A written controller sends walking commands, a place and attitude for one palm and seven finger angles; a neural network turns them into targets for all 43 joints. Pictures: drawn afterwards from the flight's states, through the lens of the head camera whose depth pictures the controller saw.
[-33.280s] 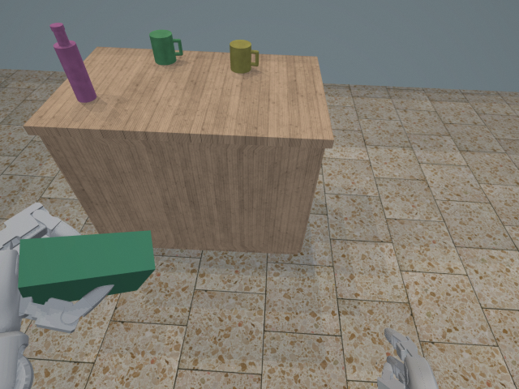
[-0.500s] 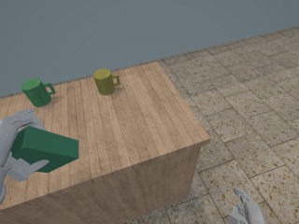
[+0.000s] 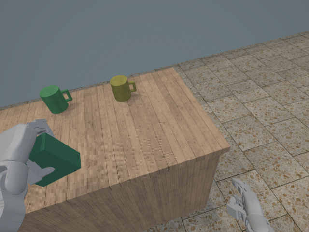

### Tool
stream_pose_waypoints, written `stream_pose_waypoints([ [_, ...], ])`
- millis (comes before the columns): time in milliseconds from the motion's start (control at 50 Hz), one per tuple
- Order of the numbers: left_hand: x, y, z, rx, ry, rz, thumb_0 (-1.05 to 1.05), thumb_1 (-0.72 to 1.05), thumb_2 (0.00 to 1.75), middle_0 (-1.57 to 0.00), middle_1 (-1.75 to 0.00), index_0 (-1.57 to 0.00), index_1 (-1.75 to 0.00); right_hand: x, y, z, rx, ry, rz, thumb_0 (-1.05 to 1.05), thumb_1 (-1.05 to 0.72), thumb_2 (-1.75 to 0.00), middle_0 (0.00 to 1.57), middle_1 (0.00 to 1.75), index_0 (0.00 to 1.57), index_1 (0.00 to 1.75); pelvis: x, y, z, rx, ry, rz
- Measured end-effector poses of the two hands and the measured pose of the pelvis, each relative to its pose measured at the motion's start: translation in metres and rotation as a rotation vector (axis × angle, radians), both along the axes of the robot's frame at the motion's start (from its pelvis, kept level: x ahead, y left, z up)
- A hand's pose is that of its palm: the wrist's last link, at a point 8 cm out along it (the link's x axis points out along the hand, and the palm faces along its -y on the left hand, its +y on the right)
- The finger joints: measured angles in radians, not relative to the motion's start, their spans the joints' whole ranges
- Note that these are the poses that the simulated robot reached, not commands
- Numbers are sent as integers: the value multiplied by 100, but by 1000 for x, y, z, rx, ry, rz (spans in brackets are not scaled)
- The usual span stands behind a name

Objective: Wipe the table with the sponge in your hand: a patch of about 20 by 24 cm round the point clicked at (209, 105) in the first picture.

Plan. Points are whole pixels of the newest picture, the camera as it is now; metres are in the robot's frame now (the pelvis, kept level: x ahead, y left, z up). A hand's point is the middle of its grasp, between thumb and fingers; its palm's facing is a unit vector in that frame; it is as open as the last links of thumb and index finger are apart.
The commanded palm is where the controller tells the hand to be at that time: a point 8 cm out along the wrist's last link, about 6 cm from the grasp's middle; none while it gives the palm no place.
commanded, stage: turn the palm down, sponge in hand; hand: left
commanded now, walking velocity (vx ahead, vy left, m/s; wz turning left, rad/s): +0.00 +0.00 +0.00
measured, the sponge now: (50, 164) +0.23 +0.30 +0.09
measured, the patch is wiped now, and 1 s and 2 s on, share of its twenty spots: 0.00 0.00 0.00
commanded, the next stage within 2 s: move the sponge above the wiping area in 0.82 s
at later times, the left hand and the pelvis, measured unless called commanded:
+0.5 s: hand (46, 159) +0.23 +0.29 +0.12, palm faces +0.00 -0.11 -0.99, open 8.9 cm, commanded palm +0.19 +0.30 +0.20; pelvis +0.00 +0.02 +0.01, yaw +0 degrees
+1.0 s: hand (49, 152) +0.24 +0.28 +0.13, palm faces +0.05 -0.05 -1.00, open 8.9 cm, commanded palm +0.20 +0.29 +0.19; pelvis +0.01 +0.01 +0.01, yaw -1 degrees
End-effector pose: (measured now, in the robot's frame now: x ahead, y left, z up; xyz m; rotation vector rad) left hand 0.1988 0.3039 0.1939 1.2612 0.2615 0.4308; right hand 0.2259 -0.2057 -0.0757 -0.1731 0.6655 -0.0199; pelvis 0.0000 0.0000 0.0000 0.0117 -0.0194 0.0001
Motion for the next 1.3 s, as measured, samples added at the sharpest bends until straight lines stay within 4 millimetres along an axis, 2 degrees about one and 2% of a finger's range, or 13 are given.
stream_pose_waypoints([
  [100, -1, -18, -18, 12, 92, -103, -1, -43, 110, -86, -146, -86, -145, 4, 9, 4, -16, -7, 27, 2, -91, -90, 20, 30, 20, 30, -2, 5, 2, -2, -7, 0],
  [180, 1, -28, -12, 91, 54, -187, -1, -43, 110, -86, -145, -86, -145, 6, 16, 6, -26, -3, 52, 2, -91, -90, 20, 30, 20, 30, -1, 7, 4, -3, -15, -6],
  [280, 4, -7, 9, 166, -28, -87, -1, -43, 110, -86, -145, -86, -145, 8, 24, 5, -6, 18, 70, 2, -91, -90, 20, 30, 20, 30, -2, 10, 6, -6, -22, -4],
  [360, 6, 9, 9, 151, 8, 33, -1, -43, 110, -86, -145, -86, -145, 12, 28, 4, 16, 23, 75, 2, -91, -90, 20, 30, 20, 30, -3, 12, 7, -5, -22, 0],
  [520, 9, -18, -21, 152, 167, -95, -1, -43, 110, -86, -146, -86, -145, 20, 33, 7, 15, 4, 92, 2, -91, -90, 20, 30, 20, 30, -2, 16, 8, -2, -23, -2],
  [620, 11, -18, -5, 222, 87, -134, -1, -43, 110, -86, -145, -86, -145, 21, 34, 9, 7, 11, 108, 2, -91, -90, 20, 30, 20, 30, 1, 13, 9, -3, -32, -8],
  [700, 11, -1, 8, 209, 21, -36, -1, -43, 110, -86, -145, -86, -145, 22, 34, 9, 16, 20, 110, 2, -91, -90, 20, 30, 20, 30, 2, 11, 9, -5, -32, -5],
  [760, 12, 5, 4, 169, 39, 29, -1, -43, 110, -86, -146, -86, -145, 24, 31, 9, 23, 19, 103, 2, -91, -90, 20, 30, 20, 30, 2, 11, 9, -6, -29, -2],
  [880, 15, -17, -21, 134, 168, -57, -1, -43, 110, -86, -146, -86, -145, 28, 26, 10, 16, 0, 85, 2, -91, -90, 20, 30, 20, 30, 2, 12, 9, -3, -22, -5],
  [980, 17, -27, -13, 199, 122, -147, -1, -43, 110, -86, -145, -86, -145, 25, 23, 10, 0, 7, 87, 2, -91, -90, 20, 30, 20, 30, 5, 10, 9, -2, -28, -15],
  [1100, 14, -2, 2, 195, 37, -16, 0, -43, 110, -86, -145, -86, -145, 21, 19, 8, 14, 31, 80, 2, -91, -90, 20, 30, 20, 30, 6, 6, 9, -4, -27, -17],
  [1180, 10, 4, -11, 142, 105, 51, 0, -43, 110, -86, -146, -86, -145, 21, 15, 7, 20, 26, 66, 2, -91, -90, 20, 30, 20, 30, 4, 7, 9, -5, -24, -11],
  [1300, 10, -26, -36, 125, 200, -98, -1, -43, 110, -86, -146, -86, -145, 20, 14, 7, -5, 8, 64, 2, -91, -90, 20, 30, 20, 30, 2, 9, 9, -3, -25, -5],
])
